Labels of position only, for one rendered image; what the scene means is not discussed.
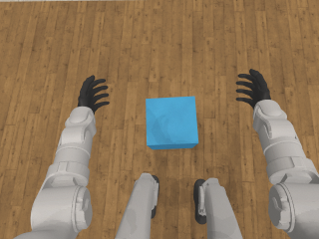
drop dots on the robot left forearm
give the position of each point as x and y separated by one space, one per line
71 162

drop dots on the right robot thigh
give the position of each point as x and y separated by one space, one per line
221 222

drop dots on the robot right forearm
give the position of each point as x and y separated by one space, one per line
286 160

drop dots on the robot left upper arm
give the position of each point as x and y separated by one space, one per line
60 213

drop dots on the carton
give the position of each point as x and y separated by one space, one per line
171 123

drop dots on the robot right upper arm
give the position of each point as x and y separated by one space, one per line
294 208

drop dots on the robot right hand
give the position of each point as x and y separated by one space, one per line
259 88

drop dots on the robot left shin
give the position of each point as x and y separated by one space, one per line
145 175

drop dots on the robot left hand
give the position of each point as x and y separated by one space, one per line
87 96

